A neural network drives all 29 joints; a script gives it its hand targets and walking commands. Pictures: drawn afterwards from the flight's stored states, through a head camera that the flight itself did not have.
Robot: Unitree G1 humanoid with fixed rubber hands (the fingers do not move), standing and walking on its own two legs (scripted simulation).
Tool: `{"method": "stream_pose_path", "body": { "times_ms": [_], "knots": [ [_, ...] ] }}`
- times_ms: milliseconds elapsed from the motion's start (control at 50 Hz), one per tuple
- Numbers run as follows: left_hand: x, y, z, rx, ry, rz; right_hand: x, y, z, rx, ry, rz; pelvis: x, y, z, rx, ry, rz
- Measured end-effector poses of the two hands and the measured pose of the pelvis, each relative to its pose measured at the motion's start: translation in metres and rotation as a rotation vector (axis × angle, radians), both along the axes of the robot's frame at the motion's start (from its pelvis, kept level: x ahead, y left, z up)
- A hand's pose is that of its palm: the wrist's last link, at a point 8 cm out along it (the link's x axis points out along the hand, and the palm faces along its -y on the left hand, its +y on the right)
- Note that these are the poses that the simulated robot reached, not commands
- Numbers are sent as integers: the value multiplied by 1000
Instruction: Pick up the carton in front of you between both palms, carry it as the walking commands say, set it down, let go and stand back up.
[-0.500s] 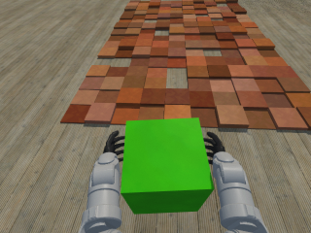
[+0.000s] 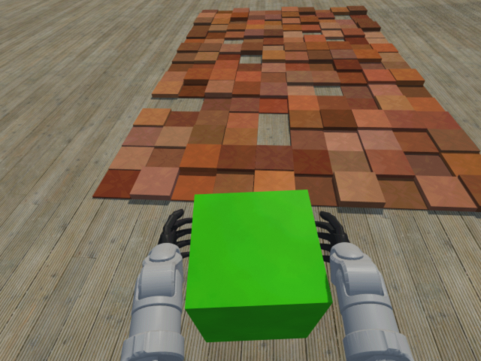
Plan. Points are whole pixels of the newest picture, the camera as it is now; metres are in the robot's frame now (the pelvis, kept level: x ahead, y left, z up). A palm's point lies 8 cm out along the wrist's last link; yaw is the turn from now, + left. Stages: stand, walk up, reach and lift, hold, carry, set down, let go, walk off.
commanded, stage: reach and lift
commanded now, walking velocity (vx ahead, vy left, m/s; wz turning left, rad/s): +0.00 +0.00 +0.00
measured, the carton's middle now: (253, 270) +0.30 +0.00 -0.05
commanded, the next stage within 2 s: hold in 0.18 s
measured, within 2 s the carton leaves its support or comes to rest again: neither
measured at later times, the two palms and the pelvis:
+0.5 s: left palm (164, 253) +0.28 +0.15 +0.05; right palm (341, 253) +0.27 -0.14 +0.05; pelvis -0.01 +0.00 +0.00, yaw +0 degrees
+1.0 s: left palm (164, 250) +0.28 +0.15 +0.06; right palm (341, 249) +0.28 -0.15 +0.05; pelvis -0.01 +0.00 +0.00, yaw +0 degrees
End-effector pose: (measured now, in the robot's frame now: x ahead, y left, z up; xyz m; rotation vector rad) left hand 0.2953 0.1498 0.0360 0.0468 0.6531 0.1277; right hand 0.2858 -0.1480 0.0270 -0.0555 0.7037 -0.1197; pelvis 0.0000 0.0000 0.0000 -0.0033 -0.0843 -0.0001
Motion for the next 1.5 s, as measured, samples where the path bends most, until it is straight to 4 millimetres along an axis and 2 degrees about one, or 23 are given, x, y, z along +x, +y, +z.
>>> {"method": "stream_pose_path", "body": {
  "times_ms": [200,380,680,1180,1500],
  "knots": [
    [-1,1,5,3,-5,-2,-3,1,5,-1,-5,-6,-1,3,0,0,-14,-3],
    [-10,3,21,2,-32,4,-10,3,21,-2,-32,0,-4,3,1,1,-41,-5],
    [-15,2,20,-10,-19,22,-13,2,20,12,-20,-5,-16,0,-2,1,-57,-2],
    [-10,3,18,5,-11,8,-9,3,19,-2,-11,4,-4,1,1,-1,-49,-3],
    [-13,3,18,4,-11,7,-12,3,18,0,-12,0,-7,2,0,0,-50,-4]
  ]
}}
